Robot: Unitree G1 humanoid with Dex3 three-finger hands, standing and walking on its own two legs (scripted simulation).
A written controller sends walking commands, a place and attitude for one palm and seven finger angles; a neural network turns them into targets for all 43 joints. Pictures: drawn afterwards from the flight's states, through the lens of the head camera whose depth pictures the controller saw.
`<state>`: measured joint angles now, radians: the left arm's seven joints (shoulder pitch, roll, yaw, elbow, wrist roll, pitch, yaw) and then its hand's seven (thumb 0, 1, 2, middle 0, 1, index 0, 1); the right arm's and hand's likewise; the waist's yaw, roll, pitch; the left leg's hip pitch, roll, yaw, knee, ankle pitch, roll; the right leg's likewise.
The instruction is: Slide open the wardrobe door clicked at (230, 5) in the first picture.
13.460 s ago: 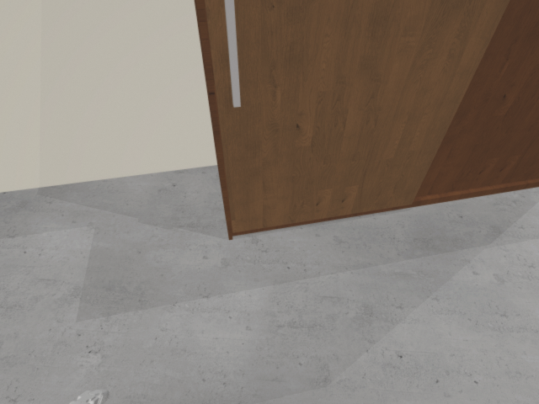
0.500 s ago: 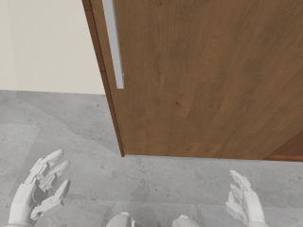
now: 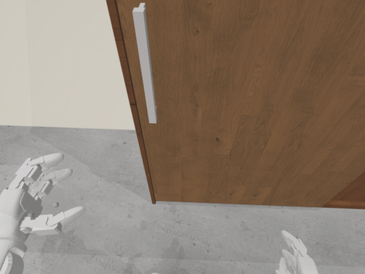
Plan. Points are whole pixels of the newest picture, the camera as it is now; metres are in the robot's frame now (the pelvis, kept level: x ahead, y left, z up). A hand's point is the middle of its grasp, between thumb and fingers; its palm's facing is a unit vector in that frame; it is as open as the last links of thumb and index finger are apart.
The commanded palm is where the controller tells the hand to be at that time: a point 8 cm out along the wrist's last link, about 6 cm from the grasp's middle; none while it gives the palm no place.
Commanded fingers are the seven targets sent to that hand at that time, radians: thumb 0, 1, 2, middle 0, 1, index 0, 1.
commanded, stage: raise the hand with hooked fingers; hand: left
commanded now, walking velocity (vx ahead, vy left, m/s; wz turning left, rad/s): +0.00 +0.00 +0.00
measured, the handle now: (148, 72) +0.55 +0.14 +0.15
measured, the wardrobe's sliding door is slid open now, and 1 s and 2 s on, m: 0.00 0.00 0.00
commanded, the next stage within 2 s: move the hooked fingers beside the handle in 1.20 s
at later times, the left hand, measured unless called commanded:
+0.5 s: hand (44, 164) +0.26 +0.27 +0.15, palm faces +0.10 -0.99 -0.06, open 13.9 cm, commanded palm +0.24 +0.32 +0.16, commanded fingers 0.00 -0.50 0.30 -0.30 -1.20 -0.30 -1.20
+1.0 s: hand (49, 142) +0.29 +0.26 +0.18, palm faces +0.10 -0.99 -0.04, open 14.0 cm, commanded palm +0.26 +0.31 +0.19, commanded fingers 0.00 -0.50 0.30 -0.30 -1.20 -0.30 -1.20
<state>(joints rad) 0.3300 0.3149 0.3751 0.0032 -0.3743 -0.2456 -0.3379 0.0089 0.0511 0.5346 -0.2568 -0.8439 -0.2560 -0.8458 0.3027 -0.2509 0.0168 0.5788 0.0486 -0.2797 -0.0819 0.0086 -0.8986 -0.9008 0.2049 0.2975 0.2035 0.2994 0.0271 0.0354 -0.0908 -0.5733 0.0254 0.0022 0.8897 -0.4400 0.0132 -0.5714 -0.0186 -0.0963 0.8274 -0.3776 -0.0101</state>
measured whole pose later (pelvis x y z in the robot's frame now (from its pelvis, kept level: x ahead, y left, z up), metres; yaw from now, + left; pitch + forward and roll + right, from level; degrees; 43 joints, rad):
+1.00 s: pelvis +0.02 -0.01 +0.04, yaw +0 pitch +0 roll -1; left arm -0.04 0.41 0.45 0.17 -0.34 0.07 -0.41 -0.01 -0.50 0.30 -0.30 -1.20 -0.30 -1.20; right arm 0.26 -0.26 0.06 0.60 0.07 -0.22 -0.12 0.01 -0.90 -0.90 0.20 0.30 0.20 0.30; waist 0.05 0.05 -0.03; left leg -0.23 0.02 0.02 0.55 -0.31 0.00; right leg -0.25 -0.01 -0.08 0.52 -0.26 -0.02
